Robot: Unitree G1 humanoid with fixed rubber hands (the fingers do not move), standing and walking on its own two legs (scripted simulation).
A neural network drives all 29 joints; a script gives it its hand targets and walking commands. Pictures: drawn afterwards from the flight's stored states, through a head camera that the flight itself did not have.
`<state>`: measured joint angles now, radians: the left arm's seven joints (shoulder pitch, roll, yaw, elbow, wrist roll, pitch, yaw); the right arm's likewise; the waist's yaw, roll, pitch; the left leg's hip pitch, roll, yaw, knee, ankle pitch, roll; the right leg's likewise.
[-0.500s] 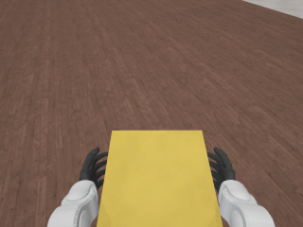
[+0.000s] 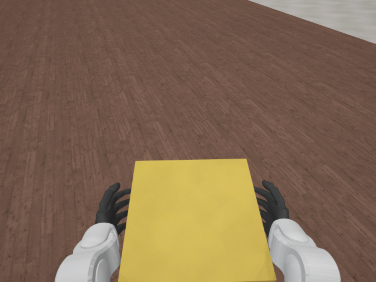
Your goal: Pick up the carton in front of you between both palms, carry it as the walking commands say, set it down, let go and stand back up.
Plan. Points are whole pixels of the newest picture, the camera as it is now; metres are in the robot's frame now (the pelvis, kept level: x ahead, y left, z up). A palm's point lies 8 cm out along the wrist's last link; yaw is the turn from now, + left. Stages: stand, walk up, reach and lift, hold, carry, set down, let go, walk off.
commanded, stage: carry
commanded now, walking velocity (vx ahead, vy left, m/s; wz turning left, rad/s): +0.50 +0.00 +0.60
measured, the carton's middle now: (192, 236) +0.23 +0.00 +0.03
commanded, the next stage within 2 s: none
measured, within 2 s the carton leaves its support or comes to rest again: neither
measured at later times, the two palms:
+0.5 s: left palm (96, 138) +0.50 +0.25 +0.06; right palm (199, 122) +0.57 -0.04 +0.05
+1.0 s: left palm (107, 80) +0.83 +0.29 +0.07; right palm (182, 71) +0.91 +0.00 +0.06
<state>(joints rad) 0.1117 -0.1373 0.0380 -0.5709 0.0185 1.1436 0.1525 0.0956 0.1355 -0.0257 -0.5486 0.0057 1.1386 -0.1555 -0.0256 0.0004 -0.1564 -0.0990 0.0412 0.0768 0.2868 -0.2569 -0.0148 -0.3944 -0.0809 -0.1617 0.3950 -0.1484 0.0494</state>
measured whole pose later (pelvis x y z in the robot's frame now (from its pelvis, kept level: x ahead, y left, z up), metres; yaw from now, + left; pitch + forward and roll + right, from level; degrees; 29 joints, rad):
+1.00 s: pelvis +0.65 +0.08 -0.02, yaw +17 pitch +2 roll -1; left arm 0.07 -0.13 0.02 -0.56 0.01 1.15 0.16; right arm 0.08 0.14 -0.05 -0.59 -0.01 1.16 -0.15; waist 0.01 0.05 -0.06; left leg -0.09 0.08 0.09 0.85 -0.45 -0.01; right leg -0.45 -0.05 -0.26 0.54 -0.13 -0.09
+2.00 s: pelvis +1.28 +0.28 -0.02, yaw +17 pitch +3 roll +0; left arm 0.13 -0.13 0.01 -0.63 0.01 1.13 0.16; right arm 0.14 0.14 -0.02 -0.62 0.00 1.11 -0.14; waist -0.01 0.01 -0.09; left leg 0.16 0.05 0.18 0.23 -0.42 -0.03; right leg -0.50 -0.07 -0.22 0.48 -0.06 -0.01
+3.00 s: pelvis +1.90 +0.46 -0.01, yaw +16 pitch +3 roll -1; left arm 0.13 -0.13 0.01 -0.63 0.02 1.13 0.16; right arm 0.14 0.14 -0.02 -0.62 0.00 1.10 -0.13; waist 0.00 -0.01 -0.10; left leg 0.10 0.03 0.20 0.16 -0.31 0.00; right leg -0.57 -0.11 -0.18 0.57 -0.05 0.01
